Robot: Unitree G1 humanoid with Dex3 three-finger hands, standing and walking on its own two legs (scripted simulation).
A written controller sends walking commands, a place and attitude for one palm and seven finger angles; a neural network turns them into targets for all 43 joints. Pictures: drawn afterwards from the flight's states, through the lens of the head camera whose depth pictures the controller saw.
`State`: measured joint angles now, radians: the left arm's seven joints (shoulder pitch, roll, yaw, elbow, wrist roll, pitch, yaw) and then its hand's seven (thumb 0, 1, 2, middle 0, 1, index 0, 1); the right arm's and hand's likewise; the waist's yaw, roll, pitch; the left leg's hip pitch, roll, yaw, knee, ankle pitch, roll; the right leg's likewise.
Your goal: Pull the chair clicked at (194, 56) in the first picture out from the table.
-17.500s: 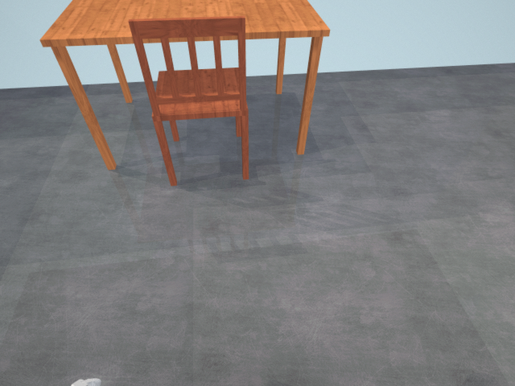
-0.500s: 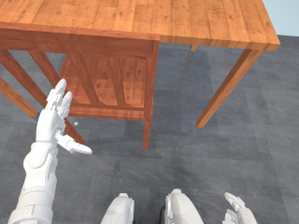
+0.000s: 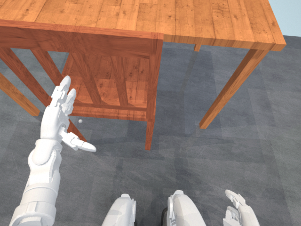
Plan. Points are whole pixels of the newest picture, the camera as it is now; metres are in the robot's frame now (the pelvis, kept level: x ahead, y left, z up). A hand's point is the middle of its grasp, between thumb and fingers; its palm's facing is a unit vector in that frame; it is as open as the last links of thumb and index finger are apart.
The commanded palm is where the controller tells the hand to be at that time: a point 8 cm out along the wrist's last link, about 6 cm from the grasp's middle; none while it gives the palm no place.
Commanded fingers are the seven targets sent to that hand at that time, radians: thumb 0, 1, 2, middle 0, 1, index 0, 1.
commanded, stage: push the fingers through the gap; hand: left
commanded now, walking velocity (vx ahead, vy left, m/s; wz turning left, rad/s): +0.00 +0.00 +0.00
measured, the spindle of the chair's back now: (89, 81) +0.52 +0.20 -0.01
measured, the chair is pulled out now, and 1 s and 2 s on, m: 0.00 0.00 0.00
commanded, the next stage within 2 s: hook a spindle and tug to test in 1.46 s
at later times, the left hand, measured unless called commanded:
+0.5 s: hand (81, 104) +0.42 +0.20 +0.02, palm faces -0.03 -1.00 -0.04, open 16.9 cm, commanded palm +0.40 +0.24 +0.02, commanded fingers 0.00 -0.50 0.30 -0.06 -0.08 -0.06 -0.08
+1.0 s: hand (86, 88) +0.47 +0.20 +0.02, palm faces -0.03 -1.00 -0.03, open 17.0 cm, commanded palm +0.45 +0.23 +0.02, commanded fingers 0.00 -0.50 0.30 -0.06 -0.08 -0.06 -0.08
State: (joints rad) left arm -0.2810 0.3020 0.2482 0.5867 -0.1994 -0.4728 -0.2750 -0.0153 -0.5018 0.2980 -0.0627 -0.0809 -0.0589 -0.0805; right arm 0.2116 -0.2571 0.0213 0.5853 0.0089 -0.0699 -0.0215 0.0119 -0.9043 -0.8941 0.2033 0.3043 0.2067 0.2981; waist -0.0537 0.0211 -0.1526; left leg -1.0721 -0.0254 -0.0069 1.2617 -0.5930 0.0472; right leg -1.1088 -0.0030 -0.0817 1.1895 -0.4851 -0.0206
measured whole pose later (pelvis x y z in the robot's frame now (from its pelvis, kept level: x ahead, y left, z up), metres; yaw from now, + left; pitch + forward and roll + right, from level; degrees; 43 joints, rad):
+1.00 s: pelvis +0.00 +0.01 -0.01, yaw -1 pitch +27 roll -4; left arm -0.71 0.43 0.37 1.00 -0.13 -0.50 -0.29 -0.02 -0.50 0.30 -0.06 -0.08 -0.06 -0.08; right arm 0.28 -0.27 0.04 0.63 -0.02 0.02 0.00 0.01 -0.90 -0.89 0.20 0.30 0.21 0.30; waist -0.13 0.03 -0.14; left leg -1.17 -0.02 -0.01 1.30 -0.60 0.06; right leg -1.20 0.01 -0.08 1.20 -0.47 -0.01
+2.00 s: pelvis +0.00 +0.01 -0.01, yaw -2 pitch +27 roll -4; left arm -0.72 0.42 0.36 1.01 -0.11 -0.51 -0.25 -0.02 -0.43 0.33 -0.30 -0.82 -0.30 -0.82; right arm 0.28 -0.26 0.04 0.61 -0.02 0.07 0.01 0.01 -0.91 -0.89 0.20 0.30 0.21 0.30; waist -0.15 0.03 -0.14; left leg -1.16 -0.01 -0.01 1.28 -0.60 0.06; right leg -1.19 0.01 -0.08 1.18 -0.47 -0.01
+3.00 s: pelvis +0.02 +0.01 +0.01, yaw -2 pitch +27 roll -4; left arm -0.51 0.35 0.32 0.78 -0.17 -0.47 -0.23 0.01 0.68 0.78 -0.41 -1.42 -0.40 -1.45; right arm 0.27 -0.25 0.01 0.58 0.00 0.05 0.02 0.01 -0.91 -0.89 0.20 0.30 0.21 0.30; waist -0.11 0.03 -0.16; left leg -1.09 -0.01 0.01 1.23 -0.61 0.06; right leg -1.13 0.02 -0.06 1.14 -0.48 -0.01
